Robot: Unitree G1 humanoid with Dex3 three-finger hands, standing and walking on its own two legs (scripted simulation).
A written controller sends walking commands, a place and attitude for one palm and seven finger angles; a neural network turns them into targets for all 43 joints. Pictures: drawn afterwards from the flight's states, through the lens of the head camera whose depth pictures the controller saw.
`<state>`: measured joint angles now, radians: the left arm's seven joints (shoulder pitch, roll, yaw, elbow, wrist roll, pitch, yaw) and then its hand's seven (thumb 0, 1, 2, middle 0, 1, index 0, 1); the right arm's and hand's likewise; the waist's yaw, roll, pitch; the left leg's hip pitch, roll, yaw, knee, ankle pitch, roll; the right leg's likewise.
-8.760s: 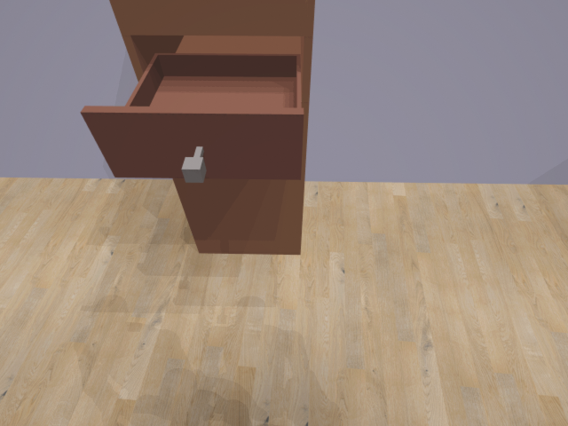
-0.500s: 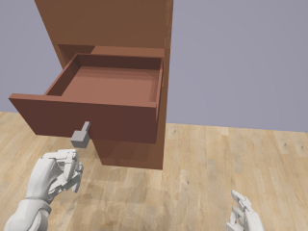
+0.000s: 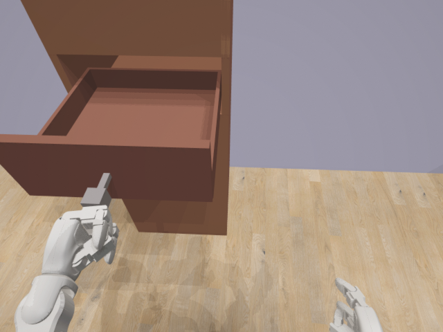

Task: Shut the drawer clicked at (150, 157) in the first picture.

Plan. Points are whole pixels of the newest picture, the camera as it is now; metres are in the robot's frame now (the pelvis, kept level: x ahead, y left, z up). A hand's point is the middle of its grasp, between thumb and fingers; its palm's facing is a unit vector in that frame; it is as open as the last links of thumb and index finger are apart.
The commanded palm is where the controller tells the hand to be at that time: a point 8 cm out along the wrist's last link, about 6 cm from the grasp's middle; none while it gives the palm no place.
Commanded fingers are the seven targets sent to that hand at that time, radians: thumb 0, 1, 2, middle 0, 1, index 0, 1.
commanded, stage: bring the fist close to the handle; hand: left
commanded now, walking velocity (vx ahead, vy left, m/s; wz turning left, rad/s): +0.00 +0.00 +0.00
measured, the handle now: (100, 192) +0.34 +0.23 +0.09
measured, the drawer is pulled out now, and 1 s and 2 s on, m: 0.30 0.26 0.13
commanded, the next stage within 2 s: push the drawer shut in 0.18 s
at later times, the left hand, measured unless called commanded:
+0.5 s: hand (113, 233) +0.26 +0.19 +0.08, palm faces +0.01 -1.00 -0.06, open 3.3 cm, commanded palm +0.24 +0.25 +0.09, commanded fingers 0.00 0.90 0.90 -1.40 -1.60 -1.40 -1.60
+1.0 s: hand (122, 206) +0.31 +0.19 +0.08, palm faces -0.01 -1.00 -0.05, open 3.3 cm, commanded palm +0.30 +0.24 +0.09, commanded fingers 0.00 0.90 0.90 -1.40 -1.60 -1.40 -1.60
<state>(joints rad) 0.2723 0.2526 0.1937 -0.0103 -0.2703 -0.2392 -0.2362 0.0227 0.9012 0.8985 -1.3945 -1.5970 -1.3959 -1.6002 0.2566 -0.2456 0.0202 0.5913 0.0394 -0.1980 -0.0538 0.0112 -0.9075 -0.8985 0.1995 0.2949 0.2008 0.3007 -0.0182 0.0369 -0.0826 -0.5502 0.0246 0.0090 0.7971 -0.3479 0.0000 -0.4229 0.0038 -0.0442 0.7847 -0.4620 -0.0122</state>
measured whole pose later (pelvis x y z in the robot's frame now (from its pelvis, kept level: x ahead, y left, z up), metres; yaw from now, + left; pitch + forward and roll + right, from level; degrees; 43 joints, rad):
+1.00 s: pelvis -0.02 -0.01 +0.00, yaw +1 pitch +6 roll -1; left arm -0.16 0.29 0.21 0.42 -0.25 -0.26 -0.27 0.02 0.90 0.90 -1.42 -1.60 -1.42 -1.60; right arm 0.23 -0.26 0.03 0.65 0.05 -0.12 -0.08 0.01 -0.91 -0.90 0.20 0.29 0.20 0.30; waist -0.02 0.04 -0.05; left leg -0.57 0.03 -0.02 0.77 -0.30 -0.01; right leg -0.44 0.01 -0.07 0.78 -0.43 -0.03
